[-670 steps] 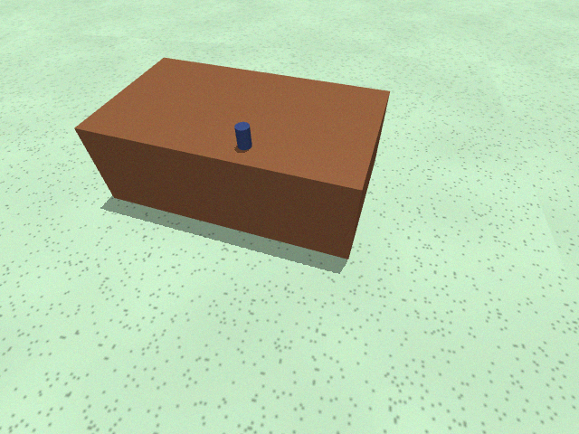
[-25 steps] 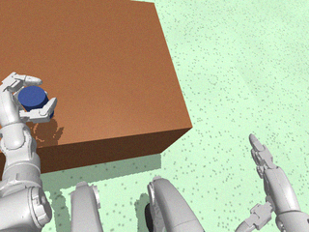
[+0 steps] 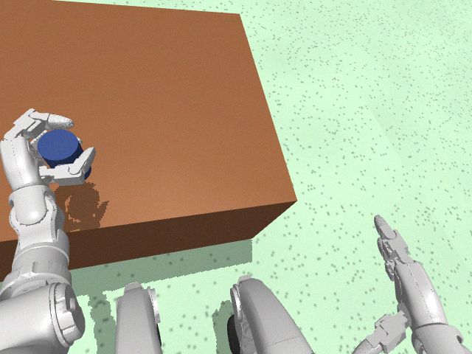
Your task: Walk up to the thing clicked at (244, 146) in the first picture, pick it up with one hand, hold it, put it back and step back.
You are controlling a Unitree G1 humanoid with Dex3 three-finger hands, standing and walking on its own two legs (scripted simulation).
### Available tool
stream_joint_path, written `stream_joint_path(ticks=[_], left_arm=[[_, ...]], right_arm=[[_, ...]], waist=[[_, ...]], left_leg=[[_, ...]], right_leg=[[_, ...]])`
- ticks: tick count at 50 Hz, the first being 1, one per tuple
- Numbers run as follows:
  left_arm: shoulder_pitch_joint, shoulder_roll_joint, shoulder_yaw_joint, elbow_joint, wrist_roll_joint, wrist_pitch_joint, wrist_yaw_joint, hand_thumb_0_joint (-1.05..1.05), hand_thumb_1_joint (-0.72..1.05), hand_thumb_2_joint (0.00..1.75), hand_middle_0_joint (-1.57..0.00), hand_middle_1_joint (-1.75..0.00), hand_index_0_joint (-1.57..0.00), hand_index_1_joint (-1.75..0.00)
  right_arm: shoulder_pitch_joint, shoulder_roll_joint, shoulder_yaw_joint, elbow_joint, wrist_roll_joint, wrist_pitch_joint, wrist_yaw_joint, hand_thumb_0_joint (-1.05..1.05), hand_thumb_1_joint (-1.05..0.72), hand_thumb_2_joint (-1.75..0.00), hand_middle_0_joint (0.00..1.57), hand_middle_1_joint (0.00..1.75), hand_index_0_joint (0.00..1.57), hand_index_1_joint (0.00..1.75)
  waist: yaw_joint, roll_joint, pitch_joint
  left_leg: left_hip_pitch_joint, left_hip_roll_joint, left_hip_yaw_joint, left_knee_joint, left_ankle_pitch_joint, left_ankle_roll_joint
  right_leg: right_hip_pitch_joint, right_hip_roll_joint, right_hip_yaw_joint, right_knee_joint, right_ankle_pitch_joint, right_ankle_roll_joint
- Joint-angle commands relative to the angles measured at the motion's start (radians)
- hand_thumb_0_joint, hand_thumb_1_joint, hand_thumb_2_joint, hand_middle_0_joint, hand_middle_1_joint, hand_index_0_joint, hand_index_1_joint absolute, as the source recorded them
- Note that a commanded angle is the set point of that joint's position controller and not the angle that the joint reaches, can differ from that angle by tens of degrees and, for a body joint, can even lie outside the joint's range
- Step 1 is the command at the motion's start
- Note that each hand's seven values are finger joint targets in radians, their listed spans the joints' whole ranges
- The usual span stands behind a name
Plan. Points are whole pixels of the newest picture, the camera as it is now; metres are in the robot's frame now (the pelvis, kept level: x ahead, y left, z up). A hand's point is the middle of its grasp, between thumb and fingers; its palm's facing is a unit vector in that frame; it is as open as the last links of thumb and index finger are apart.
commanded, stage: lift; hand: left
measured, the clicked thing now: (66, 158) +0.47 +0.22 -0.05
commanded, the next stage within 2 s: hold in 1.52 s
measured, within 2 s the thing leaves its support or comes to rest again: neither
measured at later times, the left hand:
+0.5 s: hand (59, 154) +0.43 +0.20 +0.04, palm faces +0.23 -0.97 -0.01, open 8.2 cm
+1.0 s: hand (52, 157) +0.38 +0.19 +0.11, palm faces +0.21 -0.98 -0.01, open 8.1 cm
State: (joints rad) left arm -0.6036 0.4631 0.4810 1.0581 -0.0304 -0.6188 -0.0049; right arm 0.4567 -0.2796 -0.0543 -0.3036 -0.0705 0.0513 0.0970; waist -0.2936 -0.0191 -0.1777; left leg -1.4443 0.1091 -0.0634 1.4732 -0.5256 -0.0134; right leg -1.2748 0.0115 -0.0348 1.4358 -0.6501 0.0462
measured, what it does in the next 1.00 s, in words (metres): rises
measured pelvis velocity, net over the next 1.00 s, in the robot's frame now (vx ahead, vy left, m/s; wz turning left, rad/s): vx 0.02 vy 0.00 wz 0.04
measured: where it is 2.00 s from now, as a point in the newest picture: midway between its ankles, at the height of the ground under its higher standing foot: outside the picture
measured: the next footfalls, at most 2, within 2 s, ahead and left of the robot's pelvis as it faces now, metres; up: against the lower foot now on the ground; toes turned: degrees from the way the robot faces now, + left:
none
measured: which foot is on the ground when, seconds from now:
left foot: down 0.00-1.00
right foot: down 0.00-1.00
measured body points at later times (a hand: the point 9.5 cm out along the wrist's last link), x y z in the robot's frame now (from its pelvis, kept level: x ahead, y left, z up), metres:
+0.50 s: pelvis +0.01 +0.00 +0.04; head +0.12 +0.05 +0.47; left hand +0.41 +0.26 +0.04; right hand +0.18 -0.26 +0.07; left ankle +0.07 +0.13 -0.57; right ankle +0.01 -0.15 -0.57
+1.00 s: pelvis +0.02 +0.00 +0.08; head +0.09 +0.02 +0.53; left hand +0.37 +0.24 +0.12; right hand +0.19 -0.25 +0.08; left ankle +0.07 +0.13 -0.57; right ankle +0.01 -0.15 -0.57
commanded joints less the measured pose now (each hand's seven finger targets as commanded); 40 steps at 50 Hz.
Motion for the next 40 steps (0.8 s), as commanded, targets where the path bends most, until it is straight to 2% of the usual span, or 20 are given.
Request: stream_joint_path(ticks=[1, 3, 5, 7, 9, 10, 11, 12, 13, 15, 16, 20, 22, 24, 28, 30, 34, 35, 37, 40], left_arm=[[-0.332, 0.194, 0.007, -0.218, -0.007, -0.081, 0.000, 0.00, 0.32, 1.29, -1.34, -1.45, -1.38, -1.43], [-0.321, 0.200, 0.015, -0.234, -0.010, -0.078, 0.002, 0.00, 0.32, 1.30, -1.34, -1.46, -1.38, -1.44], [-0.325, 0.165, -0.016, -0.255, -0.004, -0.076, 0.002, 0.00, 0.28, 1.28, -1.34, -1.45, -1.38, -1.43], [-0.308, 0.181, -0.003, -0.282, -0.007, -0.072, 0.001, 0.00, 0.29, 1.28, -1.34, -1.45, -1.38, -1.43], [-0.287, 0.121, -0.046, -0.270, -0.011, -0.062, -0.006, 0.00, 0.30, 1.28, -1.33, -1.44, -1.37, -1.42], [-0.285, 0.139, -0.030, -0.311, -0.016, -0.064, -0.004, 0.00, 0.31, 1.29, -1.33, -1.44, -1.37, -1.43], [-0.293, 0.143, -0.035, -0.314, -0.021, -0.061, -0.003, 0.00, 0.30, 1.29, -1.33, -1.45, -1.37, -1.43], [-0.252, 0.120, -0.035, -0.296, -0.025, -0.053, -0.001, 0.00, 0.31, 1.30, -1.34, -1.46, -1.38, -1.44], [-0.298, 0.151, -0.034, -0.394, -0.024, -0.059, 0.006, 0.00, 0.32, 1.30, -1.34, -1.45, -1.37, -1.44], [-0.204, 0.079, -0.062, -0.314, -0.027, -0.039, 0.009, 0.00, 0.31, 1.31, -1.34, -1.46, -1.38, -1.45], [-0.218, 0.100, -0.058, -0.384, -0.026, -0.042, 0.016, 0.00, 0.32, 1.31, -1.33, -1.45, -1.37, -1.44], [-0.196, 0.042, -0.100, -0.452, -0.035, -0.030, 0.021, 0.00, 0.32, 1.31, -1.33, -1.46, -1.37, -1.44], [-0.118, 0.051, -0.073, -0.435, -0.044, -0.017, 0.023, 0.00, 0.30, 1.31, -1.34, -1.47, -1.38, -1.45], [-0.109, -0.021, -0.127, -0.487, -0.055, -0.010, 0.018, 0.00, 0.31, 1.32, -1.32, -1.45, -1.35, -1.44], [-0.060, -0.016, -0.131, -0.535, -0.057, 0.011, 0.023, 0.00, 0.34, 1.33, -1.32, -1.45, -1.35, -1.44], [-0.045, -0.061, -0.159, -0.558, -0.071, 0.014, 0.018, 0.00, 0.35, 1.34, -1.33, -1.46, -1.36, -1.45], [-0.031, -0.060, -0.171, -0.599, -0.069, 0.027, 0.020, 0.00, 0.33, 1.34, -1.32, -1.46, -1.36, -1.45], [-0.039, -0.072, -0.196, -0.601, -0.069, 0.031, 0.019, 0.00, 0.33, 1.33, -1.31, -1.45, -1.34, -1.44], [-0.012, -0.076, -0.185, -0.621, -0.077, 0.039, 0.020, 0.00, 0.33, 1.33, -1.30, -1.44, -1.33, -1.43], [0.015, -0.102, -0.216, -0.640, -0.080, 0.051, 0.017, 0.00, 0.35, 1.32, -1.28, -1.43, -1.32, -1.41]], right_arm=[[0.033, -0.166, -0.135, -0.179, 0.007, -0.049, -0.024, 0.00, 0.55, -0.05, 0.05, 0.05, 0.05, 0.05], [0.023, -0.194, -0.171, -0.172, 0.005, -0.044, -0.028, 0.00, 0.55, -0.05, 0.05, 0.05, 0.05, 0.05], [0.054, -0.176, -0.158, -0.140, -0.001, -0.038, -0.024, 0.00, 0.54, -0.05, 0.05, 0.05, 0.05, 0.05], [0.032, -0.181, -0.167, -0.141, 0.004, -0.039, -0.026, 0.00, 0.54, -0.05, 0.05, 0.05, 0.05, 0.05], [0.041, -0.157, -0.136, -0.141, 0.003, -0.037, -0.025, 0.00, 0.54, -0.05, 0.05, 0.05, 0.05, 0.05], [0.031, -0.156, -0.134, -0.132, 0.004, -0.036, -0.027, 0.00, 0.54, -0.05, 0.05, 0.05, 0.05, 0.05], [0.046, -0.164, -0.151, -0.103, 0.005, -0.035, -0.031, 0.00, 0.54, -0.05, 0.05, 0.05, 0.05, 0.05], [0.039, -0.166, -0.151, -0.097, 0.003, -0.032, -0.032, 0.00, 0.55, -0.05, 0.05, 0.05, 0.05, 0.05], [0.042, -0.159, -0.140, -0.112, 0.003, -0.033, -0.031, 0.00, 0.55, -0.05, 0.05, 0.05, 0.05, 0.05], [0.032, -0.160, -0.151, -0.103, 0.006, -0.030, -0.036, 0.00, 0.55, -0.05, 0.05, 0.05, 0.05, 0.05], [0.032, -0.169, -0.165, -0.074, 0.006, -0.026, -0.039, 0.00, 0.55, -0.05, 0.05, 0.05, 0.05, 0.05], [0.039, -0.131, -0.120, -0.097, 0.011, -0.016, -0.044, 0.00, 0.56, -0.05, 0.05, 0.05, 0.05, 0.05], [0.041, -0.148, -0.150, -0.063, 0.015, -0.008, -0.052, 0.00, 0.55, -0.05, 0.05, 0.05, 0.05, 0.05], [0.035, -0.123, -0.121, -0.077, 0.015, -0.008, -0.053, 0.00, 0.56, -0.05, 0.05, 0.05, 0.05, 0.05], [0.045, -0.122, -0.118, -0.062, 0.024, 0.003, -0.066, 0.00, 0.57, -0.04, 0.05, 0.05, 0.05, 0.05], [0.045, -0.107, -0.112, -0.031, 0.023, 0.004, -0.068, 0.00, 0.57, -0.04, 0.05, 0.05, 0.05, 0.05], [0.031, -0.109, -0.108, -0.060, 0.029, 0.009, -0.077, 0.00, 0.57, -0.04, 0.05, 0.05, 0.05, 0.05], [0.048, -0.105, -0.112, -0.020, 0.030, 0.012, -0.079, 0.00, 0.57, -0.04, 0.05, 0.05, 0.05, 0.05], [0.038, -0.115, -0.124, 0.001, 0.031, 0.012, -0.082, 0.00, 0.57, -0.04, 0.05, 0.05, 0.05, 0.05], [0.040, -0.098, -0.108, -0.008, 0.036, 0.015, -0.085, 0.00, 0.57, -0.04, 0.05, 0.05, 0.05, 0.05]], waist=[[0.025, 0.267, -0.503], [0.033, 0.284, -0.518], [0.035, 0.311, -0.508], [0.049, 0.306, -0.528], [0.038, 0.294, -0.500], [0.056, 0.300, -0.510], [0.053, 0.314, -0.514], [0.060, 0.305, -0.503], [0.069, 0.310, -0.534], [0.069, 0.270, -0.479], [0.077, 0.276, -0.466], [0.091, 0.238, -0.453], [0.109, 0.196, -0.419], [0.109, 0.169, -0.432], [0.136, 0.130, -0.366], [0.138, 0.124, -0.342], [0.154, 0.079, -0.314], [0.150, 0.108, -0.289], [0.168, 0.092, -0.293], [0.172, 0.078, -0.277]], left_leg=[[0.593, -0.050, -0.010, -0.194, 0.250, 0.017], [0.634, -0.046, -0.016, -0.206, 0.276, 0.012], [0.672, -0.042, -0.021, -0.216, 0.323, 0.004], [0.687, -0.043, -0.018, -0.223, 0.332, 0.006], [0.691, -0.041, -0.017, -0.235, 0.337, 0.005], [0.699, -0.043, -0.015, -0.239, 0.337, 0.003], [0.712, -0.044, -0.009, -0.239, 0.346, 0.005], [0.715, -0.043, -0.012, -0.247, 0.354, 0.005], [0.722, -0.046, -0.004, -0.248, 0.348, 0.007], [0.712, -0.047, -0.003, -0.269, 0.325, 0.008], [0.705, -0.048, 0.001, -0.276, 0.313, 0.009], [0.725, -0.050, 0.008, -0.326, 0.272, 0.006], [0.703, -0.054, 0.016, -0.334, 0.265, 0.012], [0.726, -0.056, 0.021, -0.345, 0.284, 0.015], [0.731, -0.064, 0.037, -0.387, 0.260, 0.013], [0.730, -0.068, 0.044, -0.399, 0.247, 0.014], [0.759, -0.069, 0.047, -0.451, 0.203, 0.011], [0.771, -0.072, 0.054, -0.460, 0.195, 0.008], [0.797, -0.070, 0.052, -0.478, 0.200, 0.009], [0.817, -0.072, 0.056, -0.501, 0.208, 0.007]], right_leg=[[0.121, 0.041, -0.015, -0.194, 0.315, -0.057], [0.116, 0.044, -0.027, -0.189, 0.327, -0.061], [0.101, 0.045, -0.035, -0.184, 0.339, -0.066], [0.128, 0.044, -0.034, -0.194, 0.350, -0.065], [0.142, 0.044, -0.035, -0.208, 0.357, -0.063], [0.155, 0.043, -0.033, -0.210, 0.360, -0.062], [0.161, 0.042, -0.029, -0.219, 0.372, -0.060], [0.164, 0.042, -0.032, -0.223, 0.370, -0.061], [0.193, 0.042, -0.026, -0.235, 0.381, -0.058], [0.207, 0.041, -0.027, -0.253, 0.372, -0.057], [0.208, 0.039, -0.021, -0.262, 0.365, -0.056], [0.272, 0.035, -0.017, -0.309, 0.351, -0.052], [0.304, 0.033, -0.009, -0.329, 0.354, -0.048], [0.340, 0.029, -0.002, -0.350, 0.381, -0.043], [0.393, 0.020, 0.017, -0.398, 0.378, -0.036], [0.406, 0.013, 0.026, -0.418, 0.373, -0.031], [0.437, 0.012, 0.020, -0.455, 0.334, -0.032], [0.432, 0.006, 0.029, -0.464, 0.327, -0.033], [0.435, 0.011, 0.016, -0.470, 0.328, -0.036], [0.468, 0.009, 0.012, -0.488, 0.340, -0.034]])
